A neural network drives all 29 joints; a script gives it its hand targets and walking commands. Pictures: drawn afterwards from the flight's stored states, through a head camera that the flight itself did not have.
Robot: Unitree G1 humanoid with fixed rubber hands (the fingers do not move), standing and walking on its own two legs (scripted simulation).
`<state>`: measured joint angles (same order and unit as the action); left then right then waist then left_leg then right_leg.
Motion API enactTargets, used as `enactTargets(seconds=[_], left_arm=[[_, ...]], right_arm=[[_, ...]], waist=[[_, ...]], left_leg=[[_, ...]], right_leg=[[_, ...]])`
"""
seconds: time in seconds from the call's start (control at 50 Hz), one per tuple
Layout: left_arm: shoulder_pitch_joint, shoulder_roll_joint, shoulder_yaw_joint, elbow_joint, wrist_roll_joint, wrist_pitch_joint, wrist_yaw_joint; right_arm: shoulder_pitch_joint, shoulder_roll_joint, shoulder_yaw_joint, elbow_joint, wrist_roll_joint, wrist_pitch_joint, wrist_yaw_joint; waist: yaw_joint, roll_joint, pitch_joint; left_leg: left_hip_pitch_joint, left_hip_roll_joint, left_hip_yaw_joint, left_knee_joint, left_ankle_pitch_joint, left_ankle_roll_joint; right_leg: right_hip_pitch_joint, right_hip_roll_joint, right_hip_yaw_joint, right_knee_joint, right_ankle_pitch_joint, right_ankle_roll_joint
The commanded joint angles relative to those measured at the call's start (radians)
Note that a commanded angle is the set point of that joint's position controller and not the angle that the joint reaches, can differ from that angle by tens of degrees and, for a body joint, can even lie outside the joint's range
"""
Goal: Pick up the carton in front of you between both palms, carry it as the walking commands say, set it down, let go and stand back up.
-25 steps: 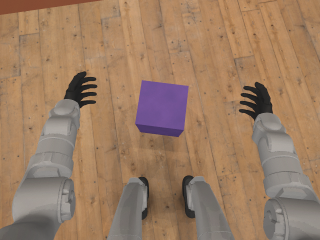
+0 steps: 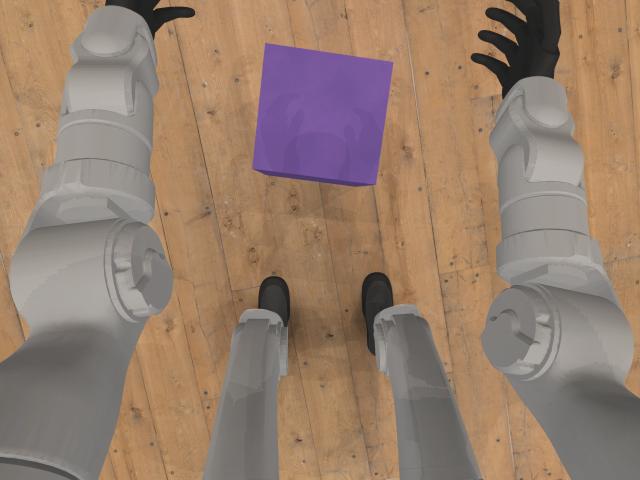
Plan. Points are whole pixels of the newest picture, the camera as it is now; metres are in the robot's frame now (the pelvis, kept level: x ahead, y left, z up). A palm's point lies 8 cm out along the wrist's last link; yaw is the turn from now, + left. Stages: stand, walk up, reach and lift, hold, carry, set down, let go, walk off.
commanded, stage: reach and lift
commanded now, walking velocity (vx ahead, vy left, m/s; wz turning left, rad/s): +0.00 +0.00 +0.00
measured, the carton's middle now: (319, 128) +0.52 +0.00 -0.52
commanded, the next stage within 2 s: none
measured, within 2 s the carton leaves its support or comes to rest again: leaves its support in 1.66 s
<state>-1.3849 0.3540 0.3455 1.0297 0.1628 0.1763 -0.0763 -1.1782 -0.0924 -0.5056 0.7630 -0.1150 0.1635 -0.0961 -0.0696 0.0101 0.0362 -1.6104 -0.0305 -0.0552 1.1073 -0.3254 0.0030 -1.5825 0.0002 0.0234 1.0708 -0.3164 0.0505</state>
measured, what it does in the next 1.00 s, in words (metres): lowers itself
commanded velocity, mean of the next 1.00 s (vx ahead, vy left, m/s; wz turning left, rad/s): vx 0.00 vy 0.00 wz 0.00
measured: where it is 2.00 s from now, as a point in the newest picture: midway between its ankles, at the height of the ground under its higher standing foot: (327, 331)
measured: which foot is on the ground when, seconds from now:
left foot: down 0.00-1.00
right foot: down 0.00-1.00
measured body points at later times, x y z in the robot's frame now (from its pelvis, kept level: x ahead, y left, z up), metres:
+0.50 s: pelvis -0.04 -0.01 -0.21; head +0.33 +0.01 +0.03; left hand +0.55 +0.18 -0.38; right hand +0.50 -0.20 -0.37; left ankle +0.06 +0.11 -0.61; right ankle +0.06 -0.15 -0.62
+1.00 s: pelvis -0.04 +0.00 -0.28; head +0.35 +0.00 -0.07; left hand +0.57 +0.16 -0.46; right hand +0.52 -0.19 -0.46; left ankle +0.06 +0.11 -0.61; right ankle +0.06 -0.14 -0.61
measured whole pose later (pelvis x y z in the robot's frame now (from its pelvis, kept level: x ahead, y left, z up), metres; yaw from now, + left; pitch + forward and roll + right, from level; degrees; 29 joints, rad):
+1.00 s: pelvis -0.04 +0.00 -0.28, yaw -3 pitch +37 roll -4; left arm -1.70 0.52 -0.05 1.26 -0.22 0.09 0.03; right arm -1.56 -0.27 -0.20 1.10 0.20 0.08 -0.17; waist -0.04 -0.03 0.46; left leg -2.25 -0.02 -0.06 2.25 -0.64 -0.01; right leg -2.22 0.05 0.02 2.19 -0.61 0.08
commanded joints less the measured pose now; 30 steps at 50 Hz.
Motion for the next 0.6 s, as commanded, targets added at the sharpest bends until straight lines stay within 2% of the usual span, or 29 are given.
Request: enactTargets(seconds=[0.0, 0.08, 0.12, 0.18, 0.28, 0.34, 0.42, 0.44, 0.46, 0.5, 0.58], left_arm=[[-0.158, 0.027, 0.022, -0.094, 0.020, -0.048, 0.012], [-0.109, 0.025, 0.018, -0.074, 0.011, -0.077, 0.034], [-0.111, 0.049, 0.006, -0.068, -0.004, -0.090, 0.050], [-0.144, 0.102, -0.039, -0.071, -0.058, -0.103, 0.074], [-0.247, 0.188, -0.167, -0.093, -0.198, -0.101, 0.100], [-0.327, 0.230, -0.231, -0.105, -0.266, -0.086, 0.105], [-0.449, 0.270, -0.279, -0.071, -0.313, -0.047, 0.103], [-0.443, 0.266, -0.281, -0.051, -0.324, -0.043, 0.105], [-0.493, 0.276, -0.311, 0.004, -0.323, -0.038, 0.100], [-0.524, 0.268, -0.316, 0.038, -0.326, -0.035, 0.094], [-0.566, 0.287, -0.307, 0.118, -0.314, -0.051, 0.090]], right_arm=[[-0.101, -0.075, -0.020, -0.075, -0.024, -0.061, 0.011], [-0.080, -0.062, -0.015, -0.041, -0.022, -0.085, 0.005], [-0.086, -0.064, 0.009, -0.029, -0.003, -0.092, -0.002], [-0.117, -0.097, 0.065, -0.024, 0.058, -0.098, -0.021], [-0.212, -0.180, 0.170, -0.036, 0.175, -0.088, -0.058], [-0.287, -0.220, 0.221, -0.040, 0.239, -0.067, -0.076], [-0.414, -0.257, 0.249, -0.009, 0.290, -0.026, -0.089], [-0.452, -0.274, 0.240, 0.017, 0.288, -0.025, -0.091], [-0.462, -0.257, 0.245, 0.061, 0.292, -0.016, -0.087], [-0.493, -0.266, 0.233, 0.105, 0.277, -0.019, -0.079], [-0.563, -0.287, 0.225, 0.187, 0.263, -0.036, -0.069]], waist=[[-0.017, 0.129, -1.061], [0.001, 0.084, -1.003], [0.013, 0.068, -1.010], [0.024, 0.054, -1.089], [0.010, 0.070, -1.255], [0.005, 0.092, -1.296], [0.005, 0.115, -1.235], [0.014, 0.103, -1.188], [-0.006, 0.095, -1.106], [-0.010, 0.110, -1.048], [0.005, 0.099, -0.942]], left_leg=[[0.769, -0.019, -0.009, 0.104, 0.762, -0.024], [0.425, -0.030, 0.022, 0.195, 0.563, -0.038], [0.314, -0.033, 0.030, 0.258, 0.518, -0.040], [0.230, -0.033, 0.041, 0.369, 0.485, -0.038], [0.204, -0.028, 0.061, 0.550, 0.441, -0.039], [0.205, -0.022, 0.074, 0.636, 0.365, -0.039], [0.177, -0.006, 0.088, 0.692, 0.173, -0.039], [0.015, -0.005, 0.101, 0.686, 0.034, -0.044], [0.028, 0.012, 0.092, 0.682, -0.018, -0.036], [0.065, 0.016, 0.081, 0.731, -0.002, -0.037], [-0.002, 0.026, 0.069, 0.792, -0.030, -0.036]], right_leg=[[0.165, 0.088, -0.102, 0.063, 0.452, 0.023], [0.149, 0.084, -0.086, 0.205, 0.417, 0.031], [0.139, 0.082, -0.077, 0.281, 0.415, 0.037], [0.150, 0.076, -0.070, 0.400, 0.437, 0.043], [0.164, 0.072, -0.087, 0.580, 0.447, 0.043], [0.134, 0.071, -0.103, 0.659, 0.367, 0.037], [0.050, 0.061, -0.126, 0.723, 0.163, 0.027], [0.129, 0.053, -0.114, 0.760, 0.127, 0.014], [0.055, 0.042, -0.127, 0.746, 0.063, 0.024], [-0.038, 0.041, -0.128, 0.773, 0.013, 0.026], [-0.067, 0.037, -0.124, 0.842, -0.012, 0.022]])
